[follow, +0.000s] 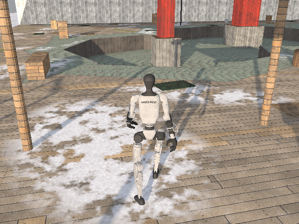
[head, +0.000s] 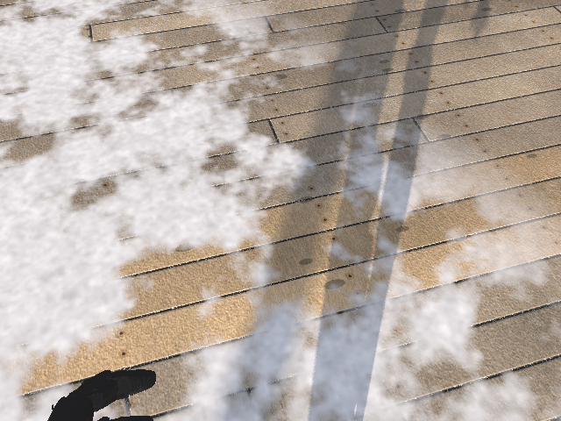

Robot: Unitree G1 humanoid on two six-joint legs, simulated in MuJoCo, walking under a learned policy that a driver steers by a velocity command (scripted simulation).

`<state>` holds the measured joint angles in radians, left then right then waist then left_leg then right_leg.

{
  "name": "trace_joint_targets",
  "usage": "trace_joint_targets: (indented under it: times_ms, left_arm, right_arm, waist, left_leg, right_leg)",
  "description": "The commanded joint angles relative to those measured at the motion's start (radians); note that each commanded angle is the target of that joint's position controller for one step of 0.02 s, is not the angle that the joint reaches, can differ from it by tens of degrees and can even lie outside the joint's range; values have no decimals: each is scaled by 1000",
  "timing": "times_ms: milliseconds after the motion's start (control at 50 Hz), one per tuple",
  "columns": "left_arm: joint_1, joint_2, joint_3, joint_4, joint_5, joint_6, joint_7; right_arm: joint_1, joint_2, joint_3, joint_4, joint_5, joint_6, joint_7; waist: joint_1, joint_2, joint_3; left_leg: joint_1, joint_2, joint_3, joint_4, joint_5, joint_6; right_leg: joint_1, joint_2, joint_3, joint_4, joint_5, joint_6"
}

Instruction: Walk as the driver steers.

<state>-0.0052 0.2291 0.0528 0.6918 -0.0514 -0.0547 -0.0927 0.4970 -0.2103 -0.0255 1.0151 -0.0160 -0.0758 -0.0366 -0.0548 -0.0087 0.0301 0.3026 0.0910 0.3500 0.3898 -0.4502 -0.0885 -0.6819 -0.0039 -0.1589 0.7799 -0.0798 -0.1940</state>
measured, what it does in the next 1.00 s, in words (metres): walks ahead, turning right: right foot, then left foot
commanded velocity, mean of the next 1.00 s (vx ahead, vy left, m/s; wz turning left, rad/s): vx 0.98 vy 0.00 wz -0.30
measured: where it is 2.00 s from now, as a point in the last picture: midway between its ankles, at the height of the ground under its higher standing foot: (310, 96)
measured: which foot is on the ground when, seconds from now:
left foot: down 0.00-0.02, up 0.04-0.44, down 0.46-0.88, up 0.90-1.00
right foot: up 0.00-0.00, down 0.02-0.46, up 0.48-0.84, down 0.86-1.00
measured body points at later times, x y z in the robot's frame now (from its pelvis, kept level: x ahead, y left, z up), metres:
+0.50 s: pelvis +0.42 -0.03 +0.01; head +0.44 -0.05 +0.46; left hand +0.58 +0.21 -0.10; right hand +0.53 -0.35 -0.03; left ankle +0.59 +0.04 -0.70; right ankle +0.19 -0.05 -0.64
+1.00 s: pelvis +0.75 -0.23 +0.03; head +0.75 -0.23 +0.48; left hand +0.97 -0.02 -0.05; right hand +0.75 -0.51 -0.08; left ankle +0.71 -0.08 -0.58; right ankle +0.72 -0.36 -0.69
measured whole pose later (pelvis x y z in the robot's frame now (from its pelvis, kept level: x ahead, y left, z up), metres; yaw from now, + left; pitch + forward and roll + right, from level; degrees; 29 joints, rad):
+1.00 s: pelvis +0.75 -0.23 +0.03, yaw -15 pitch +1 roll -2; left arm 0.21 0.25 0.05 0.69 0.01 -0.11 -0.01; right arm 0.37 -0.28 -0.05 0.73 0.05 -0.06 -0.01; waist -0.01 0.05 -0.02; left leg -0.50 0.05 -0.05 1.35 -0.33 0.05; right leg -0.27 -0.01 -0.04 0.55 -0.29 0.02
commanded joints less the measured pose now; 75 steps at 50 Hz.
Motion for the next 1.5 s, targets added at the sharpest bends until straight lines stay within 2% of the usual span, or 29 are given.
trace_joint_targets:
  times_ms: [20, 40, 60, 80, 120, 180, 240, 380, 420, 460, 480, 500, 560, 620, 680, 800, 860, 880, 900, 960, 1020, 1220, 1280, 1300, 1320, 1340, 1360, 1400, 1500]
  left_arm:
    - [531, 303, 145, 59, -8, 35, 40]
    - [393, 337, 116, 41, 29, 26, 45]
    - [443, 237, 91, 23, 48, 7, 45]
    - [468, 186, 78, 51, 61, -22, 40]
    - [324, 110, 44, 43, 39, -47, 32]
    - [217, 120, 38, 0, 33, -44, 61]
    - [256, 139, 38, -9, 30, -50, 97]
    - [381, 146, 55, 18, -4, -35, 111]
    - [370, 149, 60, 19, 11, -20, 114]
    - [308, 75, 21, -21, 67, -21, 86]
    - [554, -42, -12, -29, 5, -32, 75]
    - [505, 48, -17, -9, -33, -28, 91]
    - [138, 99, -12, -94, 46, -51, 87]
    - [150, 55, -22, -114, 39, -61, 78]
    - [92, 50, -38, -143, 57, -79, 69]
    - [-18, 122, -9, -162, 27, -94, 65]
    - [266, 208, 48, -114, 30, -98, 88]
    - [485, 287, 69, -81, 48, -83, 99]
    - [509, 321, 72, -58, 57, -77, 81]
    - [373, 142, 32, -30, 57, -62, 85]
    - [251, 70, 21, 5, 64, -63, 79]
    - [284, 280, 61, 64, 58, -65, 104]
    - [263, 358, 80, 38, 46, -29, 106]
    - [230, 328, 70, 21, 42, -38, 105]
    - [249, 121, 13, -7, 67, -75, 95]
    - [396, 102, -19, -94, 38, -124, 81]
    - [218, 228, 1, -105, 15, -147, 79]
    - [152, 197, -4, -116, 23, -135, 99]
    - [138, 168, 2, -114, 70, -73, 106]
  right_arm:
    - [-202, -256, -61, -149, 24, -31, 4]
    - [-52, -50, -10, -216, 13, -82, 29]
    - [-177, -115, -13, -290, 52, -140, 37]
    - [-322, -155, -27, -347, 83, -154, 32]
    - [-282, -121, -25, -325, 46, -130, 24]
    - [-207, -145, -42, -332, 17, -71, 31]
    - [-420, -128, -32, -421, -22, -69, 17]
    - [-610, -162, -57, -523, 58, -86, 34]
    - [-500, -214, -84, -503, 64, -98, 40]
    - [-66, -281, -107, -430, 43, -93, 29]
    - [33, -351, -121, -362, 7, -91, 50]
    - [-8, -246, -102, -382, 10, -86, 59]
    - [-63, -181, -80, -333, 6, -49, 58]
    - [-104, -100, -45, -316, 27, -49, 72]
    - [-131, -166, -61, -325, 46, -47, 53]
    - [-56, -204, -71, -315, 68, -28, 38]
    - [-71, -173, -54, -326, 42, -19, 42]
    - [-42, -78, -26, -356, 26, -26, 37]
    - [50, -40, -6, -394, 96, -39, 28]
    - [-157, -111, -24, -384, 72, -10, 25]
    - [-203, -64, -26, -414, 71, 37, 53]
    - [-449, -144, -33, -499, 51, 30, 117]
    - [-130, -281, -99, -441, 70, 51, 110]
    - [100, -350, -139, -372, 69, 65, 92]
    - [66, -409, -143, -350, 65, 79, 77]
    - [-33, -402, -111, -432, 29, 42, 86]
    - [-15, -305, -105, -449, 31, 27, 86]
    - [-104, -268, -90, -432, 22, -14, 93]
    - [-199, -204, -64, -430, 37, -18, 53]
  waist:
    - [389, 63, -174]
    - [116, -255, -215]
    - [187, -180, -398]
    - [185, -92, -190]
    - [49, 105, -55]
    - [-44, 48, 21]
    - [18, 28, 80]
    - [123, -110, 19]
    - [57, -139, -40]
    - [-144, -110, -350]
    - [-9, 457, -517]
    - [-50, 433, -405]
    - [-67, 13, -56]
    - [39, 93, 1]
    - [63, 67, 44]
    - [43, 105, 39]
    - [215, 74, -142]
    - [263, -128, -331]
    - [193, -431, -412]
    - [157, -73, -55]
    - [57, -108, 48]
    - [55, -7, 84]
    - [-147, -133, -112]
    - [-254, -73, -191]
    - [-136, 344, -121]
    - [9, 393, -426]
    - [-87, 158, -368]
    - [20, -95, -115]
    - [92, -39, 56]
  left_leg:
    - [-642, 57, -86, 883, 1056, 100]
    - [-1086, -110, -275, 1269, -64, 78]
    - [-1143, -110, -513, 1314, -15, 142]
    - [-1226, -84, -500, 1249, 47, 166]
    - [-1104, 6, -498, 1088, 136, 165]
    - [-966, 55, -474, 903, 156, 89]
    - [-852, 12, -393, 586, 410, 34]
    - [-735, -87, -459, 87, 518, 24]
    - [-664, -91, -432, 86, 420, 62]
    - [-95, 50, -527, 217, 243, 161]
    - [247, 312, -1194, -25, -244, 369]
    - [194, 322, -1344, -116, -501, 339]
    - [-212, 153, -943, -130, -55, 296]
    - [-403, 77, -841, -185, 80, 324]
    - [-546, 83, -785, -219, 155, 345]
    - [-672, 66, -713, -189, 185, 272]
    - [-750, -30, -617, 285, 423, 185]
    - [-970, -100, -527, 670, 147, 148]
    - [-1180, -103, -508, 955, -50, 145]
    - [-1268, 26, -453, 1066, 136, 140]
    - [-1179, 97, -474, 971, 155, 141]
    - [-891, -46, -204, 415, 531, 202]
    - [-483, -165, -154, 424, 314, 276]
    - [-122, -152, -254, 337, 361, 323]
    - [46, -28, -529, 296, 511, 401]
    - [229, 177, -1191, 18, -78, 609]
    - [133, 173, -1257, -137, -288, 519]
    - [-219, 134, -1136, -164, -138, 448]
    - [-653, -28, -807, -191, 151, 429]
  right_leg:
    - [978, 57, 124, -159, -22, -102]
    - [1168, -193, 749, -260, -326, -257]
    - [1169, -255, 1043, -475, -689, -292]
    - [1013, -246, 1007, -584, -615, -222]
    - [648, -164, 778, -549, -427, -150]
    - [315, -64, 613, -592, -358, -142]
    - [124, 24, 480, -594, -159, -123]
    - [417, -14, 620, -416, -184, -39]
    - [547, -50, 631, -284, 79, -19]
    - [373, 10, 504, 236, 232, 44]
    - [-7, 153, 408, 596, -420, 106]
    - [-162, 49, 370, 701, -382, 102]
    - [-151, -12, 293, 604, -280, 88]
    - [-52, -66, 276, 407, -279, 96]
    - [20, -85, 255, 140, -171, 143]
    - [431, -3, 222, -195, 40, 199]
    - [824, -57, 251, -219, -73, 140]
    - [1133, -291, 586, -274, -377, 62]
    - [1180, -445, 1089, -491, -748, -46]
    - [828, -357, 699, -515, -432, 3]
    - [598, -292, 406, -569, -161, 40]
    - [665, -219, -72, -580, 601, 131]
    - [680, -258, -67, -74, 1203, 125]
    - [451, -203, -54, 276, 968, 155]
    - [90, 46, -20, 809, -393, 202]
    - [-163, 84, 285, 948, -493, 181]
    - [-167, 19, 340, 835, -353, 141]
    - [-107, -48, 324, 631, -265, 142]
    - [69, -92, 291, 290, -168, 230]
Velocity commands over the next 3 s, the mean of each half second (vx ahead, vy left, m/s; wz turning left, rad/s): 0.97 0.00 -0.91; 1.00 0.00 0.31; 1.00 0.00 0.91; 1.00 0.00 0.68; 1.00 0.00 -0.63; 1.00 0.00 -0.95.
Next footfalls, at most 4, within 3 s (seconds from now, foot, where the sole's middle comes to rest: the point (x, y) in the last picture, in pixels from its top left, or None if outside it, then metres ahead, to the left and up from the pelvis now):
0.02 right None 0.21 -0.06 -0.73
0.46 left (268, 354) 0.63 0.02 -0.73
0.86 right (419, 300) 0.75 -0.38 -0.73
1.30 left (330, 173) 1.22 -0.20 -0.73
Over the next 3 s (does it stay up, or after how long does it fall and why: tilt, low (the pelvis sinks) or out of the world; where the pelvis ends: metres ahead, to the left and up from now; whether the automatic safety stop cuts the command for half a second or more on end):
stays up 2.37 0.06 0.04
